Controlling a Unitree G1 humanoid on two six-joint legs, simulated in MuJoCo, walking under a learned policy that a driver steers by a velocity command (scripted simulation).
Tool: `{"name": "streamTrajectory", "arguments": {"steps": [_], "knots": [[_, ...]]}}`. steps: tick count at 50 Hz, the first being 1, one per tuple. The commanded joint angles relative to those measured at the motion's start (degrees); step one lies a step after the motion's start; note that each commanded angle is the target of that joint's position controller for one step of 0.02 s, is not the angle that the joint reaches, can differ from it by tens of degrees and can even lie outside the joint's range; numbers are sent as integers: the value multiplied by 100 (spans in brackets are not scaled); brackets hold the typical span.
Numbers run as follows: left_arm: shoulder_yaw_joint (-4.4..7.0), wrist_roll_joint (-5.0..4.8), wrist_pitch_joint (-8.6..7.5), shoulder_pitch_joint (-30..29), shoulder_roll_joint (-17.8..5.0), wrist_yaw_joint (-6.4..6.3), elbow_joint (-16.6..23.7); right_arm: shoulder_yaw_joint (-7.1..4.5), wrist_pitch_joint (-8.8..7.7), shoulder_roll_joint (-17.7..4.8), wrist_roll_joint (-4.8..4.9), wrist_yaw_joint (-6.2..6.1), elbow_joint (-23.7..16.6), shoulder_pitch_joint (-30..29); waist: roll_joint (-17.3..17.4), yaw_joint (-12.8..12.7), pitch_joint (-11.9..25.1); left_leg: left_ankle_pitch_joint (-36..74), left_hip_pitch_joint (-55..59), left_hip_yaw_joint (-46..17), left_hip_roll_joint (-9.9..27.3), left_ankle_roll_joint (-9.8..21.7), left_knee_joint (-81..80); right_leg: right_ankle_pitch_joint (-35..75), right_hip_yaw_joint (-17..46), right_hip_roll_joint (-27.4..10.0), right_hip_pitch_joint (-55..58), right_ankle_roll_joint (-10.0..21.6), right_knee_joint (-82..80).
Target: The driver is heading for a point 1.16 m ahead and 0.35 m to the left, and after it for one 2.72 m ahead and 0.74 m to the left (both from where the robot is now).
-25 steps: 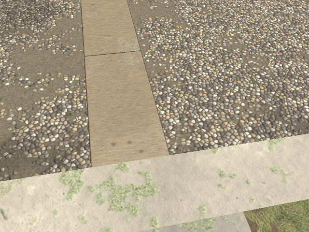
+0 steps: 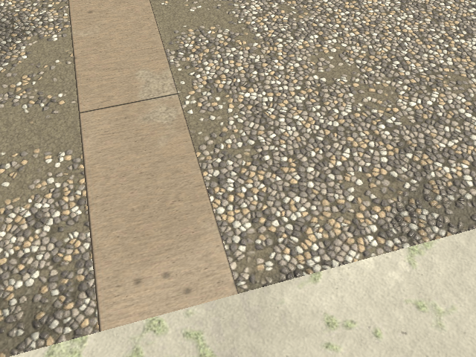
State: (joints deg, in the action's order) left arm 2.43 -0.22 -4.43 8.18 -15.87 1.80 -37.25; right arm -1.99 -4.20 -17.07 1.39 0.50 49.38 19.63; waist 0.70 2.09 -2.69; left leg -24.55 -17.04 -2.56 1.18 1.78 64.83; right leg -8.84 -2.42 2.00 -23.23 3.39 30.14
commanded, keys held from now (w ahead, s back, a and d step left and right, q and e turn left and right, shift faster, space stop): w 0.08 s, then w+q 0.88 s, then w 0.04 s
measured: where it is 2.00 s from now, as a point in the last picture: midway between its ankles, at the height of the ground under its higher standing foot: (127, 197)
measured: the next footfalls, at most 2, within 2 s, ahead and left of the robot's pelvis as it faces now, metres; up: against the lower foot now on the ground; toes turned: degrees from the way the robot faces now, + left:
left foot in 0.44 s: +0.41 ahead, +0.16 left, +0.00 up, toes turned +10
right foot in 0.92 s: +0.73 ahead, +0.05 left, +0.00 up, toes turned +29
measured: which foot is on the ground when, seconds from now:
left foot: up 0.00-0.42, down 0.44-0.92, up 0.94-1.00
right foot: down 0.00-0.46, up 0.48-0.90, down 0.92-1.00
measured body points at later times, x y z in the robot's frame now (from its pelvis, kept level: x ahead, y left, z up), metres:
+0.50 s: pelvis +0.28 +0.07 -0.01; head +0.33 +0.08 +0.44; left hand +0.29 +0.36 -0.14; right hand +0.52 -0.16 -0.10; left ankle +0.37 +0.16 -0.73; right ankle +0.11 -0.09 -0.66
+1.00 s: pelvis +0.58 +0.10 +0.00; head +0.60 +0.11 +0.45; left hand +0.65 +0.42 -0.07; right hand +0.76 -0.13 -0.12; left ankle +0.40 +0.15 -0.66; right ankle +0.69 +0.03 -0.73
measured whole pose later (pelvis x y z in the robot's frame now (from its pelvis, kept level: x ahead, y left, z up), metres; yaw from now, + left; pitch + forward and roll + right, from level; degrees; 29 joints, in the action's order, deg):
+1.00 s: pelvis +0.58 +0.10 +0.00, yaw +28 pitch +2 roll -1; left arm 2.7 0.3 -6.7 5.7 -15.7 0.9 -38.6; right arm -3.5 -1.4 -17.7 1.7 -0.9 42.4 20.9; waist 1.8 2.6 -0.6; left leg -27.5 -16.4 -9.1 -4.6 1.7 60.4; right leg -9.6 0.1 2.2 -23.4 1.2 30.7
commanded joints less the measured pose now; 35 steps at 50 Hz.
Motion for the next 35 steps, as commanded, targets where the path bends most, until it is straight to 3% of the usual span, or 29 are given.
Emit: {"name": "streamTrajectory", "arguments": {"steps": [1, 3, 5, 11, 14, 17, 19, 20, 21, 22, 23, 24, 25, 26, 27, 29, 31, 35], "knots": [[208, 98, -67, 605, -665, -8, 95, -174, -137, -680, -42, 7, -558, -254, -430, -256, 556, 701, -1880, -234, 640, -18, 260, 579, 2159, -1582, 1915, 1047, -1709], [209, 30, -144, 521, -615, 3, 10, -136, -16, -466, -47, -7, -485, -90, -502, -90, 493, 835, -1639, -172, 699, -124, -44, 759, 1780, -1474, 1514, 1127, -2023], [244, 15, -198, 541, -722, -22, -122, -111, 73, -377, -82, -25, -558, -339, -451, -63, 257, 1175, -1859, -136, 750, -244, -452, 884, 1413, -1474, 1295, 1161, -2259], [293, 59, -193, 827, -927, -125, -436, -46, 22, -257, -42, 89, -809, -1408, -294, -464, -78, 3083, -1859, 7, 534, -232, -2376, 988, 253, -1283, 1446, 793, -2492], [325, 13, -135, 1112, -1006, -144, -649, -34, 8, -254, -13, 166, -1031, -1868, -240, -656, -202, 3166, -2011, 38, 420, -119, -2869, 982, 32, -1490, 2029, 724, -2421], [357, -37, -9, 1205, -1039, -177, -787, -47, 9, -292, -25, 272, -1250, -2120, -252, -677, -247, 2552, -2276, 150, 322, 76, -3144, 1479, -105, -1710, 2790, 597, -2058], [394, -53, 88, 1099, -1160, -231, -781, -107, 17, -409, -43, 325, -1334, -1966, -417, -504, -47, 1914, -1904, 455, 75, 259, -3189, 3050, -277, -1740, 3067, 450, -1449], [415, -49, 141, 1032, -1243, -273, -752, -189, 37, -551, -52, 323, -1302, -1619, -539, -293, 255, 1642, -1360, 662, -148, 371, -3160, 4153, -397, -1692, 3106, 350, -842], [401, -42, 208, 943, -1231, -324, -705, -340, 53, -780, -44, 295, -1124, -827, -490, 152, 717, 1764, -287, 800, -410, 534, -3362, 4730, -631, -1506, 2840, 178, 246], [329, 25, 206, 1017, -1102, -390, -592, -536, 90, -1203, -18, 213, -914, 169, -145, 567, 1313, 1971, 1454, 48, -83, 832, -3375, 3769, -699, -1287, 1682, -53, 1788], [74, 174, 52, 1611, -373, -289, -311, -682, 108, -1846, 23, 164, -911, 456, 1322, 146, 1964, 1044, 3696, -3012, 1397, 1910, -3646, -644, -534, -211, -1019, -490, 4002], [80, 68, -167, 1229, -606, -204, -334, -543, 77, -1399, 27, 162, -1017, 551, 960, 412, 2578, 454, 4213, -4577, 1774, 2135, -4570, -2400, 687, 111, -1863, -461, 4789], [169, -164, -305, 704, -938, -125, -155, -452, 49, -1117, -39, 151, -1008, 381, 695, 509, 1828, 634, 3755, -3741, 1625, 1832, -4706, -2003, 894, -230, -2340, -330, 4846], [131, -168, -381, 438, -886, -130, -63, -426, 30, -1007, -45, 134, -1061, 68, 241, 350, 1271, 1083, 2944, -3042, 1391, 1656, -4718, -1534, 806, -475, -2270, -255, 4446], [153, -26, -399, 317, -879, -170, -56, -384, 34, -865, -56, 125, -1131, -283, -53, 127, 835, 1724, 2108, -2532, 1193, 1552, -4800, -1259, 755, -650, -2014, -284, 3915], [208, 84, -282, 460, -894, -190, -48, -324, 36, -695, -134, 91, -1293, -632, 181, -213, 631, 2560, 1182, -2081, 920, 1526, -5040, -980, 775, -803, -1330, -389, 3420], [182, 116, -166, 551, -737, -199, -57, -351, 25, -760, -101, 39, -1288, -637, 205, -311, 528, 3010, 696, -1746, 811, 1579, -5176, -821, 651, -788, -1169, -570, 2997], [84, 127, -128, -249, -479, -207, 160, -414, 58, -943, -39, -95, -1163, -369, 251, -67, 274, 2851, 213, -1193, 397, 1274, -5193, 632, 538, -556, -986, -782, 1357]]}}
Velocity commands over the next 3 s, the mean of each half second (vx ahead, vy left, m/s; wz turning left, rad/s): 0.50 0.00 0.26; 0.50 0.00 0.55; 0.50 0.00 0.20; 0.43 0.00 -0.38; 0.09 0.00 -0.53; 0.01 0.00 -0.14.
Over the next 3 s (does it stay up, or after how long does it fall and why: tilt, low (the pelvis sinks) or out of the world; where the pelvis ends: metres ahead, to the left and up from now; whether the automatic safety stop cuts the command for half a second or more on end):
stays up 1.14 0.42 0.01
